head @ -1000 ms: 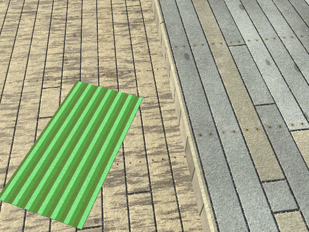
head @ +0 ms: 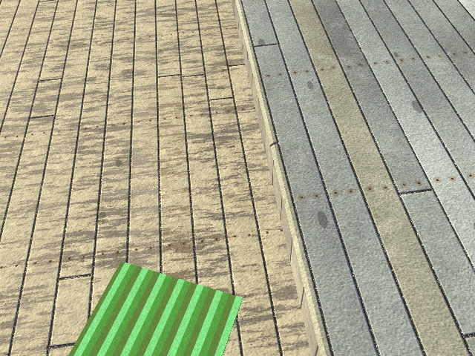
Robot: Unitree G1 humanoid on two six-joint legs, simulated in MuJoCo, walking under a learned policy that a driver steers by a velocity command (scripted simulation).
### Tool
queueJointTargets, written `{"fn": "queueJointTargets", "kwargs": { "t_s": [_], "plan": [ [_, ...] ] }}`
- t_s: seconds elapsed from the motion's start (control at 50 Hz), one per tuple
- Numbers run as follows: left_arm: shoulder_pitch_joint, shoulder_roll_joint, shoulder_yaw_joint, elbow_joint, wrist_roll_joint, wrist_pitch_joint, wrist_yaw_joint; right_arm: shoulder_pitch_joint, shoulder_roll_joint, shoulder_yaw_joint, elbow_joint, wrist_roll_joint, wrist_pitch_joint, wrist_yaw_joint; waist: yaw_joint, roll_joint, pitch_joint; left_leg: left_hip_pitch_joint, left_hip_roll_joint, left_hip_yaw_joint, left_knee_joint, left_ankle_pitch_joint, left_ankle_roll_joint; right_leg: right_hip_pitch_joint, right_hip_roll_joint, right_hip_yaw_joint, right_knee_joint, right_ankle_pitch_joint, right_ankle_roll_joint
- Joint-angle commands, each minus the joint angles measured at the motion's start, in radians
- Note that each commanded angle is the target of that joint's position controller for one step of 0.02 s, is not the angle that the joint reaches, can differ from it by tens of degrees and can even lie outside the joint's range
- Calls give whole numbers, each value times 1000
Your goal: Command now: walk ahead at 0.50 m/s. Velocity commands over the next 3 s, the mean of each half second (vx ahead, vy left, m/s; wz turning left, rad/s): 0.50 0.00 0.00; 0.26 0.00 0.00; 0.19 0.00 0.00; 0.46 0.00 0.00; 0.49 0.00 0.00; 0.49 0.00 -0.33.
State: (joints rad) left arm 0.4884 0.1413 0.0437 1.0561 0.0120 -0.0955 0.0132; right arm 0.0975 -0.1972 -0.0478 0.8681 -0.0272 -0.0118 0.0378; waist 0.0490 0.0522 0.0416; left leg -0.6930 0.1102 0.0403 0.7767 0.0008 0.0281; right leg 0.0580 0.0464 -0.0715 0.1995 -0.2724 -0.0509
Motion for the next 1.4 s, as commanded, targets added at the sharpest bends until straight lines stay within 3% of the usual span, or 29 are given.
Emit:
{"fn": "queueJointTargets", "kwargs": {
  "t_s": [0.02, 0.08, 0.12, 0.14, 0.16, 0.18, 0.2, 0.22, 0.28, 0.4, 0.62, 0.68, 0.72, 0.74, 0.76, 0.78, 0.8, 0.82, 0.86, 0.94, 1.06, 1.12, 1.18, 1.22, 1.24, 1.26, 1.28, 1.3, 1.4],
  "plan": [
    [62, 146, 28, -30, 6, -6, 11, -113, -40, -4, -93, 2, -13, -2, 5, -151, 82, -3, -22, 36, -122, 18, 26, 8, -274, 101, -46, 533, -117],
    [29, 168, 34, -35, 8, -3, 15, -79, -48, -12, -100, -3, -28, -10, -32, -157, 62, 134, -71, 61, -214, -101, 74, 51, -290, 63, 60, 796, -94],
    [1, 198, 43, -39, 14, 4, 15, 138, -87, -36, -31, -6, -46, -20, -122, -159, -64, 382, -141, 83, -277, -144, 108, 60, -267, 46, 323, 980, -75],
    [-17, 192, 41, -48, 4, 6, 11, 295, -119, -50, 20, -21, -59, -25, -187, -134, -152, 620, -110, 54, -318, -95, 124, -69, -219, 16, 540, 821, -58],
    [52, 90, 15, -76, -26, 9, -3, 404, -218, -71, 33, -48, -69, -30, -178, 38, -304, 908, 155, -259, -327, -165, 178, -340, -119, -25, 875, 374, -34],
    [133, 71, 16, -71, -55, 6, -3, 401, -269, -84, 47, -19, -59, -17, -144, 257, -407, 1014, 317, -666, -493, -98, 281, -560, 46, 32, 1199, -235, -11],
    [53, 128, 34, -76, -30, 11, 5, 294, -229, -77, 27, -1, -50, -12, -113, 90, -297, 897, 263, -557, -496, -179, 250, -638, -30, 115, 1290, -154, -26],
    [-41, 123, 32, -100, -18, 5, 1, 222, -144, -52, 24, 2, -55, -13, -104, 9, -155, 741, 224, -419, -505, -166, 230, -667, -61, 97, 1285, -99, -29],
    [-68, 79, 30, -108, 12, 30, -18, 178, -49, -15, 50, 4, -74, -27, -30, 9, -38, 508, 112, -220, -572, -49, 158, -589, -125, 99, 1157, -10, -37],
    [-202, 95, 32, -145, 24, 67, -29, 294, -79, -10, 107, 17, -97, -39, -35, -1, 13, 537, 78, -146, -638, 35, 174, -728, -153, 57, 992, 112, 9],
    [-483, 60, 0, -219, 7, 54, -32, 475, -56, 11, 167, 4, -80, -61, -104, -27, 87, 773, 67, -79, -598, 384, 166, -821, -112, -30, 662, 138, 19],
    [-410, 56, -1, -190, 0, 43, -21, 449, -73, 12, 176, 4, -81, -70, -67, 17, 58, 771, 52, -18, -480, 839, 134, -582, -23, -71, 498, 120, -19],
    [-219, 86, 12, -123, -3, 24, -1, 422, -101, 5, 184, 2, -78, -80, 2, 69, -2, 795, 42, -29, -258, 1024, 104, -410, 23, -57, 363, 140, -38],
    [-88, 97, 19, -79, 5, 10, 5, 377, -104, 3, 181, 18, -75, -78, 70, 49, -41, 758, 13, -12, -88, 907, 84, -262, 4, -41, 178, 351, -50],
    [25, 165, 36, -46, 30, 0, 11, 367, -77, 12, 158, 46, -80, -72, 91, -22, -140, 562, -48, 4, 156, 422, 49, 0, -160, 98, 227, 810, -96],
    [36, 212, 37, -35, 32, -1, 5, 527, 44, 28, 163, 81, -67, -70, -16, -240, -284, 337, -222, 1, 502, -636, 6, 212, -496, 431, 335, 1554, -294],
    [-4, 191, 32, -49, -13, -2, -5, 513, -21, 6, 187, 59, -51, -78, -7, -101, -328, 362, -201, -169, 552, -547, 6, 100, -481, 441, 300, 1566, -330],
    [-120, 155, 22, -67, -22, 3, 2, 450, -33, 1, 169, 38, -45, -76, -37, -136, -195, 299, -172, -166, 553, -518, -4, -13, -446, 369, 236, 1336, -316],
    [-216, 52, -15, -81, -16, 8, 18, 361, -44, -8, 155, -5, -23, -68, -69, -70, -49, 308, -126, -150, 443, -457, -15, -206, -351, 241, 156, 1093, -233],
    [-207, 117, -15, -70, -1, 2, 20, 403, 7, 0, 167, 5, 41, -66, -124, -117, -91, 460, -151, -103, 294, -411, -53, -333, -291, 99, 153, 1151, -176],
    [-206, 176, 6, -109, 5, 54, 22, 247, -46, -13, 97, 7, 81, -86, -85, -208, -132, 365, -129, -64, 202, -416, -56, -281, -288, 115, 171, 886, -180],
    [-196, 116, -7, -98, 18, 81, 21, 276, -6, 6, 130, -1, 88, -77, -62, -220, -121, 474, -89, -41, -8, -399, -45, -389, -259, 172, 45, -22, -139],
    [-188, 196, 25, -85, 0, 117, 21, 314, -18, 9, 144, -5, 61, -65, -78, -230, -37, 553, -145, 59, -207, -444, -12, -474, -263, 256, -1, -462, -104],
    [-202, 167, 33, -92, -10, 132, 23, 381, 4, 22, 175, -5, 30, -64, -101, -82, 58, 620, -112, -19, -452, -492, 50, -577, -207, 206, 138, -490, -50],
    [-201, 76, 19, -103, -12, 131, 18, 456, -27, 24, 195, -15, 10, -69, -105, 153, 38, 690, 92, -329, -606, -707, 93, -699, -93, 66, 488, -395, -7],
    [-296, 85, 21, -157, -13, 121, 16, 460, -165, -12, 198, 17, 5, -67, -128, 269, 166, 527, 246, -600, -781, -935, 170, -817, 10, -28, 596, -241, 20],
    [-359, 133, 29, -179, 1, 106, 3, 379, -123, -2, 182, 14, -2, -73, -85, 127, 254, 424, 226, -578, -812, -882, 171, -770, -65, 55, 675, -105, 17],
    [-324, 128, 35, -160, 2, 95, -14, 317, -106, 4, 164, 18, -15, -70, -43, 95, 226, 428, 174, -478, -790, -758, 148, -736, -66, 63, 686, -32, 19],
    [-312, 103, 43, -130, 17, 80, -37, 389, -55, 5, 182, 12, -62, -60, -58, 60, 96, 621, 78, -261, -715, -412, 149, -734, -71, 14, 745, 57, 29]
  ]
}}
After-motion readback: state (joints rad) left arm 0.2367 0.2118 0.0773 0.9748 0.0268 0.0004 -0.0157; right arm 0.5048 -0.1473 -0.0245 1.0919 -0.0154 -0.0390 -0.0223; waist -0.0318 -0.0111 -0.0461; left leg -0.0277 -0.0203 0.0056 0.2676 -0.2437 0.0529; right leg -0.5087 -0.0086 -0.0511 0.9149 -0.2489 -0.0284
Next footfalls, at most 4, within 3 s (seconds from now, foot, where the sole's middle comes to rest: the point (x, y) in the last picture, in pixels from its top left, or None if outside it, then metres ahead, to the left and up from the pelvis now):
0.14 left None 0.26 0.13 -0.78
0.76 right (266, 327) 0.56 0.01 -0.78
1.22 left None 0.44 0.23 -0.78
1.66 right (257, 295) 0.65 0.04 -0.78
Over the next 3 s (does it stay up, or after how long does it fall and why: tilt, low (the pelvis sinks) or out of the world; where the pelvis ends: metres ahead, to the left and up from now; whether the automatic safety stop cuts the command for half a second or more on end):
stays up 1.26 0.17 -0.02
